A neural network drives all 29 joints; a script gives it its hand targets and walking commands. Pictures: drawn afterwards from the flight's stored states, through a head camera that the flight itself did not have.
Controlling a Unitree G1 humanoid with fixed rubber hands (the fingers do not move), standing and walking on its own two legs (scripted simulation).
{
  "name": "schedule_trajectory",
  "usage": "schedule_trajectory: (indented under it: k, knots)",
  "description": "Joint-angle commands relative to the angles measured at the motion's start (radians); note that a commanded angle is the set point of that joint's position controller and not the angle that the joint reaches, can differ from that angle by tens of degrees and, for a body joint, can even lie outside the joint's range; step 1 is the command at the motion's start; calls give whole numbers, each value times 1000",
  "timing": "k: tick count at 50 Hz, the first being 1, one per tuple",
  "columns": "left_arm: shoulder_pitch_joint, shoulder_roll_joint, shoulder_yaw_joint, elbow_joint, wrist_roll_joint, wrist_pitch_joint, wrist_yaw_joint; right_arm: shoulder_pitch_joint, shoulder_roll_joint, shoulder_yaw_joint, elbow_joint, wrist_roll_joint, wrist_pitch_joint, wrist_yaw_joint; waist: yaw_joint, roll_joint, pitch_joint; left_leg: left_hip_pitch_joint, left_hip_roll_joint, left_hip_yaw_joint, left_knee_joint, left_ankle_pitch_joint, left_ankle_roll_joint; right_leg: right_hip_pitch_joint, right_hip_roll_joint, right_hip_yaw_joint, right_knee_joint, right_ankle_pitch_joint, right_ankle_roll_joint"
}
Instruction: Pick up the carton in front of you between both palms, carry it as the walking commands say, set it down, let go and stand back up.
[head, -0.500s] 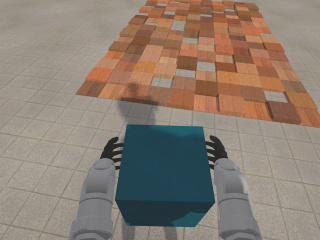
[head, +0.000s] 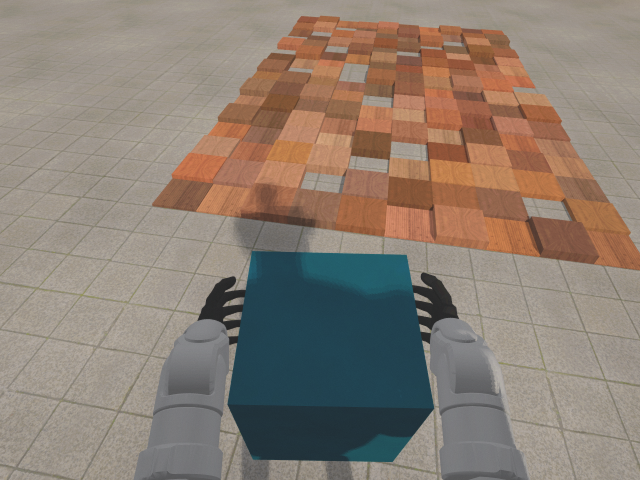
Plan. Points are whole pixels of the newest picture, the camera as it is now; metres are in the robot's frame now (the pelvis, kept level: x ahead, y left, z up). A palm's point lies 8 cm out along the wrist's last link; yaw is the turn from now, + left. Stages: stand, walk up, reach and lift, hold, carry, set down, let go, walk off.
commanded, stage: hold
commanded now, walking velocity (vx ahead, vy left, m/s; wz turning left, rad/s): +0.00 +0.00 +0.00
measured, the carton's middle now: (326, 362) +0.28 +0.00 -0.03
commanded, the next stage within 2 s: carry in 0.46 s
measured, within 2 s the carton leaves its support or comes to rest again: neither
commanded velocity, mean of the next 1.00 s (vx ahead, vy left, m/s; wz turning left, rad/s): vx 0.29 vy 0.00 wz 0.00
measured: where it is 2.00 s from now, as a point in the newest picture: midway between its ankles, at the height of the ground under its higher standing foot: (334, 344)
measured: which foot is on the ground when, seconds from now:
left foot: down 0.00-0.64, up 0.66-0.90, down 0.92-1.00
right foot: down 0.00-0.96, up 0.98-1.00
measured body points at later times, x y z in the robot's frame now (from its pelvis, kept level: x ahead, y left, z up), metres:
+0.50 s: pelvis -0.01 +0.00 +0.00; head -0.05 +0.00 +0.44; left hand +0.30 +0.15 +0.04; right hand +0.30 -0.15 +0.05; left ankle +0.02 +0.13 -0.75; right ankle +0.01 -0.13 -0.75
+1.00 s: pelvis +0.16 +0.00 -0.02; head +0.14 +0.00 +0.43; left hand +0.44 +0.15 +0.06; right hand +0.44 -0.15 +0.07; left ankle +0.20 +0.09 -0.75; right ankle +0.03 -0.10 -0.71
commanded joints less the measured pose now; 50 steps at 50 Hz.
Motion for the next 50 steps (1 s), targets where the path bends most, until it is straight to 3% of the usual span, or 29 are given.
schedule_trajectory:
  k: [1,12,22,23,25,26,28,29,31,32,33,34,35,37,39,42,44,45,46,47,48,49,50]
  knots:
    - [-503,-876,-500,-62,-240,-36,-230,-407,901,496,17,221,6,227,4,3,-152,56,-79,5,-42,83,10,-26,68,1,-61,112,-2]
    - [-615,-923,-490,-16,-241,-46,-240,-523,923,484,57,219,-8,244,1,3,-183,55,-71,8,-25,4,11,-59,66,-7,-43,18,-8]
    - [-599,-929,-489,-12,-240,-45,-235,-512,916,478,63,214,-11,246,-1,8,-199,74,-72,6,-27,59,5,-43,70,-11,-42,66,-8]
    - [-617,-920,-507,-4,-254,-39,-233,-532,915,506,55,234,-1,243,9,41,-231,-51,111,8,27,-106,19,-158,-101,9,36,-84,-20]
    - [-639,-915,-523,-47,-273,-35,-229,-519,907,511,23,245,4,232,0,60,-223,-130,128,-72,-51,-517,37,-246,-58,5,59,-417,-20]
    - [-655,-921,-548,-76,-286,-32,-226,-531,910,529,-10,258,8,226,-2,95,-209,-131,151,-106,-79,-598,50,-304,-34,-29,116,-438,-13]
    - [-675,-925,-604,-126,-324,-14,-219,-520,909,568,-53,279,29,209,-4,176,-244,-124,234,-208,-132,-519,97,-320,9,-133,283,-220,-2]
    - [-674,-927,-633,-145,-349,3,-215,-500,900,589,-79,288,48,200,-2,165,-268,-144,245,-195,-127,-467,111,-287,-7,-148,250,-202,-7]
    - [-661,-936,-682,-193,-402,49,-208,-501,886,637,-152,318,95,182,6,104,-312,-259,192,-79,-27,-451,96,-93,-14,-151,51,-193,-28]
    - [-655,-923,-700,-230,-421,74,-202,-521,871,670,-208,347,124,176,10,11,-315,-354,121,14,102,-420,54,-20,-92,-19,-29,-281,-46]
    - [-630,-893,-703,-244,-429,103,-193,-557,867,711,-248,382,157,172,28,-207,-285,-513,38,144,368,-353,2,46,-274,274,-160,-462,-110]
    - [-607,-868,-708,-251,-435,134,-182,-569,850,732,-262,411,190,170,31,-257,-222,-669,34,160,468,-325,-6,76,-381,457,-227,-470,-168]
    - [-596,-839,-703,-286,-438,164,-170,-584,860,762,-284,444,222,170,35,-190,-201,-710,77,110,503,-317,4,80,-389,438,-208,-354,-206]
    - [-579,-814,-716,-365,-458,226,-151,-544,861,790,-308,497,277,168,33,-107,-254,-694,90,134,451,-280,4,123,-345,275,-169,-164,-185]
    - [-572,-822,-746,-434,-491,273,-143,-510,871,811,-350,540,321,162,33,-136,-294,-611,60,189,357,-201,-1,120,-274,133,-141,-10,-156]
    - [-509,-842,-778,-501,-526,336,-144,-437,880,819,-420,561,381,151,36,-168,-308,-516,27,239,238,-135,-6,97,-255,50,-108,93,-149]
    - [-459,-858,-787,-531,-538,373,-150,-381,872,806,-456,554,414,146,32,-150,-311,-374,11,279,112,-55,-3,26,-238,-8,-47,79,-133]
    - [-436,-863,-790,-544,-543,388,-155,-360,866,802,-473,548,427,144,27,-113,-329,-213,-12,313,38,-17,2,-60,-212,-58,32,71,-111]
    - [-421,-860,-792,-559,-547,401,-159,-335,861,798,-490,542,439,142,20,-73,-373,4,12,298,39,-17,20,-199,-191,-101,133,82,-88]
    - [-417,-853,-792,-572,-554,414,-164,-305,847,790,-504,528,452,139,3,23,-416,194,156,129,10,-146,53,-371,-151,-167,316,-13,-46]
    - [-437,-853,-799,-606,-571,432,-172,-272,826,775,-503,499,456,136,-17,270,-413,320,410,-295,-97,-288,163,-644,-56,-235,566,-214,-1]
    - [-482,-853,-805,-626,-587,446,-177,-292,860,775,-508,499,463,133,-27,276,-370,317,497,-454,-126,-270,253,-778,-56,-150,700,-320,-15]
    - [-530,-852,-813,-643,-606,452,-180,-337,869,780,-547,518,469,132,-25,180,-340,262,487,-415,-114,-179,263,-814,-107,-109,784,-308,-32]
